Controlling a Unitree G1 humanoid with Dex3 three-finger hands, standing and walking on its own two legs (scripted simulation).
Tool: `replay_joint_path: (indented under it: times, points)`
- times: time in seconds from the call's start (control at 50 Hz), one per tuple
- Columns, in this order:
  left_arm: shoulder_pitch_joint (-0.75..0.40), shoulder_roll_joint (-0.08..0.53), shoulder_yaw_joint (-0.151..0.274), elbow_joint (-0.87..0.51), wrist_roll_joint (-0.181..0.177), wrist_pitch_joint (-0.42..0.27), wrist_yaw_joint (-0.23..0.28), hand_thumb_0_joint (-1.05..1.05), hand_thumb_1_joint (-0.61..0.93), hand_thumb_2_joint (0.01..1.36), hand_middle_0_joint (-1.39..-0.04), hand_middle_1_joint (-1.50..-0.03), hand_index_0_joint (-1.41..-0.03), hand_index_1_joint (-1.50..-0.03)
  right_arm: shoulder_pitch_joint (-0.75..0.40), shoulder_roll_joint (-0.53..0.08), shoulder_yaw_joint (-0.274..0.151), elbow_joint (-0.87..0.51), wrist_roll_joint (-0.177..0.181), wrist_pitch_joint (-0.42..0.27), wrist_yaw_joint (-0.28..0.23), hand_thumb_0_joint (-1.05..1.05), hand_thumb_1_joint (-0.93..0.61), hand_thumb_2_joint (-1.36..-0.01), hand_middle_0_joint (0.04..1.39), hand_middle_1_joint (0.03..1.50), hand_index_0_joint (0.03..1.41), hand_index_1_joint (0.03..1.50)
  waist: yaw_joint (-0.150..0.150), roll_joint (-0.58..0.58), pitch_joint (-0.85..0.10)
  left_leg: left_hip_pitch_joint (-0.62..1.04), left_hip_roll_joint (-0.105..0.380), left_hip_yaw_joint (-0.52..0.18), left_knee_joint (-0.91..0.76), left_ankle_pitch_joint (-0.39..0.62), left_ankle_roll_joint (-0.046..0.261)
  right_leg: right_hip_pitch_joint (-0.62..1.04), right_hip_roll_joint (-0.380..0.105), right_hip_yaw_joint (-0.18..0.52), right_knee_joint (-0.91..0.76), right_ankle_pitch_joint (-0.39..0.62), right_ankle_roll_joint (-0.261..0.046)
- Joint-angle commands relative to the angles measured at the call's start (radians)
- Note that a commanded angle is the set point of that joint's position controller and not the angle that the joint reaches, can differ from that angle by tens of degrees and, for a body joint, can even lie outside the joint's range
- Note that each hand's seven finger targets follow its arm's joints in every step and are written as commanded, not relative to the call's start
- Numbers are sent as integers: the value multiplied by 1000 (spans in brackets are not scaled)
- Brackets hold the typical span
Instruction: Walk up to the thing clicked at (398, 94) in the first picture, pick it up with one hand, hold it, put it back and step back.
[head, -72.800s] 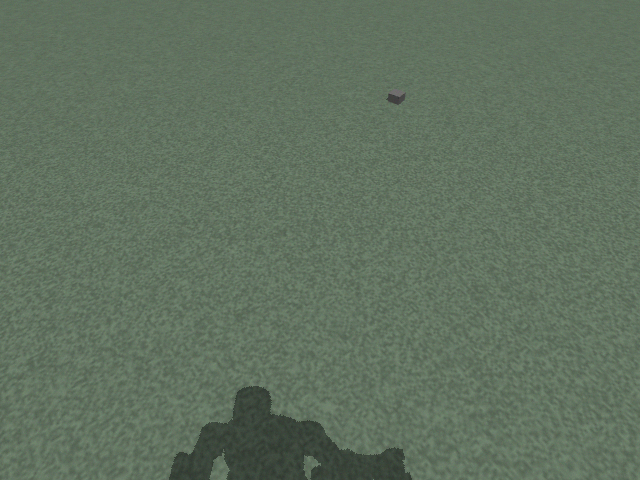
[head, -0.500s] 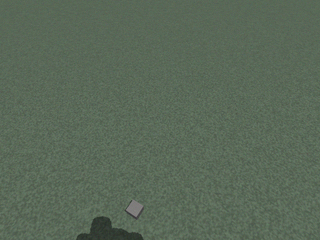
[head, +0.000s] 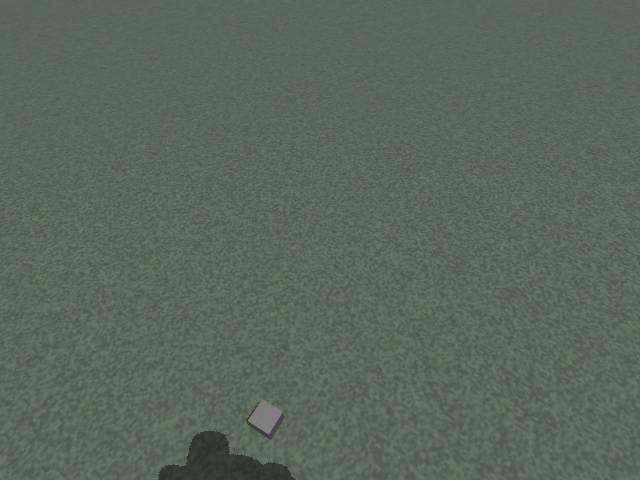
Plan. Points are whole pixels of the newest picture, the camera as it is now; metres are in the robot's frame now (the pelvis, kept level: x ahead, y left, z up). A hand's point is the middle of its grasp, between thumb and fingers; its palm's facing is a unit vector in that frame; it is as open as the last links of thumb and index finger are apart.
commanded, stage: stand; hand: left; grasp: from above
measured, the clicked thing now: (266, 419) +0.47 +0.20 -0.76
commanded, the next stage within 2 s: step back in 1.30 s
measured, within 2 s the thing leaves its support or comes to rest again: neither
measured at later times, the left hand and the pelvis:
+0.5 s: hand out of the picture +0.08 +0.24 -0.16, palm faces +0.02 -0.94 -0.34, open 7.4 cm; pelvis +0.01 -0.01 +0.00, yaw +0 degrees
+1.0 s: hand out of the picture +0.09 +0.24 -0.16, palm faces -0.01 -0.94 -0.34, open 7.4 cm; pelvis +0.02 -0.01 +0.00, yaw -1 degrees
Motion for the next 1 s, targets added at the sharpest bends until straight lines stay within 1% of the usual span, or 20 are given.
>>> replay_joint_path:
  times: [0.0,0.04,0.08,0.18,0.22,0.24,0.3,0.38,0.4,0.42,0.46,0.56,0.66,0.7,0.74,0.84,0.86,0.88,0.92,0.98]
  points:
    - [-32,207,36,-46,1,-21,8,0,900,900,-200,-300,-200,-301,-43,-189,-25,-60,2,-21,-8,0,-900,-900,200,300,200,300,2,-14,-52,-24,93,-80,-66,93,38,7,-92,90,-71,71,-28]
    - [-43,210,38,-47,-2,-22,6,0,900,900,-200,-300,-200,-301,-32,-191,-21,-54,2,-24,-8,0,-900,-900,200,300,200,300,-1,-14,-48,-23,94,-76,-68,94,35,7,-92,95,-71,82,-28]
    - [-42,212,38,-48,-1,-21,5,0,900,900,-200,-300,-200,-301,-44,-193,-22,-58,2,-26,-9,0,-900,-900,200,300,200,300,2,-17,-66,-4,98,-78,-66,137,34,4,-92,92,-66,106,-29]
    - [-64,220,39,-51,-1,-21,4,0,900,900,-200,-300,-200,-301,-36,-200,-20,-51,3,-23,-9,0,-900,-900,200,300,200,300,-8,-14,-54,-23,98,-72,-72,104,29,5,-88,92,-78,77,-28]
    - [-53,209,35,-48,-1,-23,4,0,900,900,-200,-300,-200,-301,-47,-201,-20,-51,3,-25,-8,0,-900,-900,200,300,200,300,-2,-10,-62,-13,102,-73,-65,134,31,10,-90,91,-74,109,-29]
    - [-60,216,38,-46,-4,-21,3,0,900,900,-200,-300,-200,-301,-44,-201,-19,-48,3,-23,-9,0,-900,-900,200,300,200,300,-2,-16,-57,-25,99,-70,-71,98,31,10,-89,94,-80,82,-28]
    - [-68,217,37,-50,-3,-22,2,0,900,900,-200,-300,-200,-301,-48,-203,-19,-51,4,-23,-8,0,-900,-900,200,300,200,300,-3,-14,-64,-27,101,-70,-75,101,30,16,-91,94,-78,88,-31]
    - [-71,223,40,-53,-6,-24,1,0,900,900,-200,-300,-200,-301,-47,-207,-18,-51,3,-28,-8,0,-900,-900,200,300,200,300,-4,6,-86,-4,107,-66,-62,172,31,26,-93,94,-63,152,-33]
    - [-68,221,38,-51,-6,-24,0,0,900,900,-200,-300,-200,-301,-49,-205,-16,-48,4,-28,-8,0,-900,-900,200,300,200,300,-1,-6,-80,-7,107,-68,-67,164,31,22,-93,93,-65,149,-32]
    - [-65,224,38,-47,-6,-21,-1,0,900,900,-200,-300,-200,-301,-46,-203,-14,-46,4,-27,-8,0,-900,-900,200,300,200,300,-2,-9,-63,-11,103,-68,-78,113,28,1,-89,94,-74,101,-31]
    - [-75,226,38,-52,-5,-21,-1,0,900,900,-200,-300,-200,-301,-53,-208,-16,-50,4,-28,-8,0,-900,-900,200,300,200,300,-3,-11,-82,5,110,-67,-71,159,28,9,-92,94,-63,135,-34]
    - [-77,228,35,-54,-5,-23,-1,0,900,900,-200,-300,-200,-301,-55,-213,-17,-49,4,-26,-6,0,-900,-900,200,300,200,300,-4,-14,-76,1,109,-66,-70,142,27,7,-91,95,-75,117,-33]
    - [-79,237,34,-53,-3,-23,-3,0,900,900,-200,-300,-200,-301,-47,-206,-14,-46,4,-22,-1,0,-900,-900,200,300,200,300,-9,-27,-35,-39,101,-66,-83,46,28,-23,-86,102,-99,0,-34]
    - [-71,236,33,-57,-2,-24,-3,0,900,900,-200,-300,-200,-301,-56,-211,-19,-52,4,-23,0,0,-900,-900,200,300,200,300,-5,-20,-59,-13,107,-68,-76,79,31,-21,-84,98,-92,30,-35]
    - [-78,235,32,-62,-4,-29,-3,0,900,900,-200,-300,-200,-301,-51,-215,-16,-51,5,-26,0,0,-900,-900,200,300,200,300,-10,-3,-84,-6,113,-66,-67,132,32,8,-93,102,-77,119,-35]
    - [-76,239,31,-62,-5,-26,-5,0,900,900,-200,-300,-200,-300,-52,-216,-15,-49,6,-22,0,0,-900,-900,200,300,200,300,-7,-13,-63,-30,107,-65,-75,86,28,-4,-86,100,-86,47,-35]
    - [-76,239,30,-62,-7,-26,-5,0,900,900,-200,-300,-200,-300,-52,-218,-16,-48,5,-23,-1,0,-900,-900,200,300,200,300,-8,-11,-74,-17,109,-63,-72,97,30,2,-91,106,-83,69,-37]
    - [-74,238,29,-66,-6,-28,-5,0,900,900,-200,-300,-200,-300,-49,-220,-16,-51,4,-26,-1,0,-900,-900,200,300,200,300,-9,2,-102,1,113,-61,-67,147,30,15,-93,101,-70,132,-40]
    - [-70,237,28,-65,-7,-28,-4,0,900,900,-200,-300,-200,-300,-54,-221,-16,-50,6,-27,-3,0,-900,-900,200,300,200,300,-7,4,-101,7,114,-61,-64,186,27,18,-92,96,-56,173,-40]
    - [-76,240,28,-65,-9,-27,-4,0,900,900,-200,-300,-200,-300,-45,-218,-13,-47,6,-28,-3,0,-900,-900,200,300,200,300,-12,-10,-106,9,114,-60,-67,192,27,21,-91,91,-52,185,-37]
